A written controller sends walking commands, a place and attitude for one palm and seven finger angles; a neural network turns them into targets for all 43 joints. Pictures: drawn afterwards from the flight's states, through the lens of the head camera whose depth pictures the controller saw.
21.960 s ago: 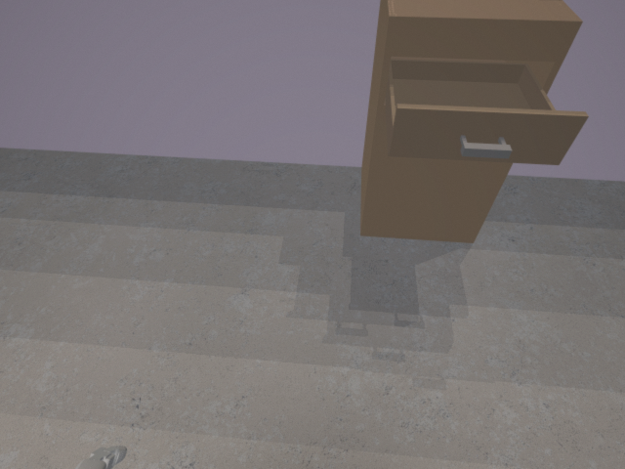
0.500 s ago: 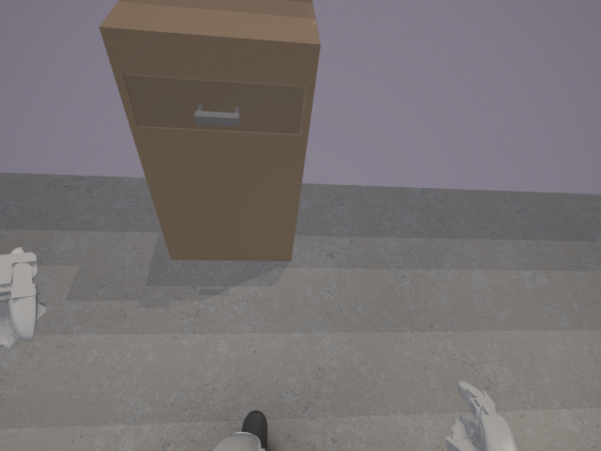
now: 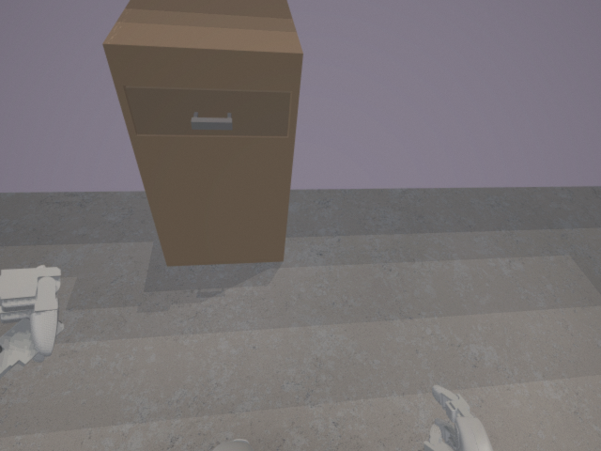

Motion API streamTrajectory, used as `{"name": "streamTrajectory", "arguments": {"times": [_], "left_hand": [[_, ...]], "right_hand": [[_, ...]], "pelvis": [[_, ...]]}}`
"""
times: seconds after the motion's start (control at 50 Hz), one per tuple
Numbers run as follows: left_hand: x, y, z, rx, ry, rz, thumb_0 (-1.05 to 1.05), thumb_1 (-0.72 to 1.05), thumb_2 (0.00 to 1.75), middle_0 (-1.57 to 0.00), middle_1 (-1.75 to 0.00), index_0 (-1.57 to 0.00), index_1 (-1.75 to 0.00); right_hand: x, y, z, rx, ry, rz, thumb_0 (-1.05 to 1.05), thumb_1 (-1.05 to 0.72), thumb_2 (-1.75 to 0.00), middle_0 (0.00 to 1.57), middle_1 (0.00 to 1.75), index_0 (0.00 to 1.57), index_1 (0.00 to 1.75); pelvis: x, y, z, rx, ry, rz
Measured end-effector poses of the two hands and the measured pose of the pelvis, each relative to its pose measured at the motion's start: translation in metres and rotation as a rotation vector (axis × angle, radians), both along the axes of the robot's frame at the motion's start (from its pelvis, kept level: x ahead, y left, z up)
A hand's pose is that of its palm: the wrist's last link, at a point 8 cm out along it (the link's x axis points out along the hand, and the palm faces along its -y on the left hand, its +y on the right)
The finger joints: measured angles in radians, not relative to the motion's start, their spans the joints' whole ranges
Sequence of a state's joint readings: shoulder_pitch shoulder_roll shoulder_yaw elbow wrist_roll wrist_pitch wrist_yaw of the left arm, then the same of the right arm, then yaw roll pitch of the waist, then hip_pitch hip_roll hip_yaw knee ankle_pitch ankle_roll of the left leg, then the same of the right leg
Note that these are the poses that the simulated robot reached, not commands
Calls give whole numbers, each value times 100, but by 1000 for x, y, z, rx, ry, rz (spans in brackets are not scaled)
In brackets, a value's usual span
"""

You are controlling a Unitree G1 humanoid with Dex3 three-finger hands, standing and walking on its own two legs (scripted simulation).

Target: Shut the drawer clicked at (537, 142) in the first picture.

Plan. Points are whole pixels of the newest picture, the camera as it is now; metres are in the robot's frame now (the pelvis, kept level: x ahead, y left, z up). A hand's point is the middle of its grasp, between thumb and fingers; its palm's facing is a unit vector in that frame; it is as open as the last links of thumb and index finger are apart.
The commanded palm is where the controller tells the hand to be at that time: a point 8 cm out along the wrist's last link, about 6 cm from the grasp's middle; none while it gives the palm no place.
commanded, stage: stop stepping back and stand still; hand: left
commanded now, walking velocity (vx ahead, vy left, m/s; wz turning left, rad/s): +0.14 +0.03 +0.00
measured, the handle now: (212, 119) +0.92 +0.30 -0.07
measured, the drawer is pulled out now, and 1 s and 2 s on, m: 0.00 0.00 0.00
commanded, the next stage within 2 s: let the arm hang, fingers relaxed in 0.34 s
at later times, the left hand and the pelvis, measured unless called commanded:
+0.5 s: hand (42, 346) +0.19 +0.28 +0.11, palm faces +0.36 -0.81 -0.47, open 3.2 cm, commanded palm none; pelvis +0.00 +0.02 -0.01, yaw +5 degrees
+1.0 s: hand out of the picture -0.08 +0.23 -0.16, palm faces +0.13 -0.95 -0.28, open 5.0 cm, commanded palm none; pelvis -0.02 +0.01 +0.01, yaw +7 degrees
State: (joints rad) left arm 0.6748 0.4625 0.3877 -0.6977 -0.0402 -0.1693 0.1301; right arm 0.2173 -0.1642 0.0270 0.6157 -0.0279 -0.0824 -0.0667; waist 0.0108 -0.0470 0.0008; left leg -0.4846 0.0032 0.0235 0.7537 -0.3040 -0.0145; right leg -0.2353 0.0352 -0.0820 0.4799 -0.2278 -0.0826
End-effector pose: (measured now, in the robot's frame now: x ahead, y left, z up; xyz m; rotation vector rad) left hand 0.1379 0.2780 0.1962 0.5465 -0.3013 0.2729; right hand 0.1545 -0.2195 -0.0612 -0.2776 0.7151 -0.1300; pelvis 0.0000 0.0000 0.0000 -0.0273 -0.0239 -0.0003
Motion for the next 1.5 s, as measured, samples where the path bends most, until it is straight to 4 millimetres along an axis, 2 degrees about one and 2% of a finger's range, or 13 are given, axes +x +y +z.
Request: {"name": "streamTrajectory", "arguments": {"times": [0.14,0.32,0.44,0.48,0.54,0.58,0.66,0.7,0.74,0.88,1.0,1.2,1.5], "left_hand": [[-2,33,-22,-107,-95,128,1,89,89,-141,-160,-141,-160],[-9,13,-4,28,-18,62,1,89,89,-141,-160,-141,-160],[-10,26,-8,-4,-9,118,1,89,89,-141,-160,-141,-160],[2,36,-39,-34,98,128,0,89,89,-141,-160,-141,-160],[15,49,-132,-201,468,222,0,90,89,-138,-158,-139,-158],[5,41,-196,-306,721,273,0,90,89,-134,-155,-135,-154],[-54,-4,-289,-445,1144,279,0,91,89,-123,-144,-123,-144],[-90,-29,-316,-508,1309,276,1,91,89,-117,-137,-117,-137],[-122,-29,-328,-527,1400,339,1,91,89,-110,-135,-110,-129],[-201,-18,-329,-594,1600,481,1,91,89,-84,-106,-84,-102],[-222,-7,-322,-582,1660,543,1,91,89,-61,-77,-61,-76],[-172,6,-319,-551,1563,502,0,91,89,-29,-41,-29,-40],[-90,9,-310,-505,1423,408,0,91,89,-21,-31,-21,-31]], "right_hand": [[-22,-20,-14,-78,14,-79,1,-90,-90,20,30,20,30],[-31,9,-22,48,34,-27,1,-90,-90,20,30,20,30],[-21,15,-31,49,70,-14,1,-90,-90,20,30,20,30],[-16,14,-40,63,79,22,1,-90,-90,20,30,20,30],[-13,11,-56,67,159,64,1,-90,-90,20,30,20,30],[-16,8,-62,65,199,81,1,-90,-90,20,30,20,30],[-33,-1,-68,75,276,50,0,-90,-90,20,30,20,30],[-48,-5,-69,65,340,29,0,-90,-90,20,30,20,30],[-66,-9,-70,49,414,14,0,-90,-90,20,30,20,30],[-130,-13,-74,22,661,-17,0,-90,-90,20,30,20,30],[-154,-11,-77,30,739,-46,0,-90,-90,20,30,20,30],[-133,-7,-79,44,685,-49,0,-90,-90,20,30,20,30],[-65,-14,-71,34,544,-23,0,-90,-90,20,30,20,30]], "pelvis": [[-3,16,-15,-2,-23,35],[-8,9,-6,17,-7,40],[0,17,-6,5,8,50],[-2,22,-9,12,18,74],[-8,24,-11,29,28,107],[-12,21,-12,42,26,121],[-17,12,-12,49,4,123],[-18,10,-8,35,-2,125],[-18,8,-5,23,-6,126],[-18,8,4,12,0,131],[-17,13,6,16,1,130],[-10,18,7,27,1,125],[6,16,10,30,2,116]]}}
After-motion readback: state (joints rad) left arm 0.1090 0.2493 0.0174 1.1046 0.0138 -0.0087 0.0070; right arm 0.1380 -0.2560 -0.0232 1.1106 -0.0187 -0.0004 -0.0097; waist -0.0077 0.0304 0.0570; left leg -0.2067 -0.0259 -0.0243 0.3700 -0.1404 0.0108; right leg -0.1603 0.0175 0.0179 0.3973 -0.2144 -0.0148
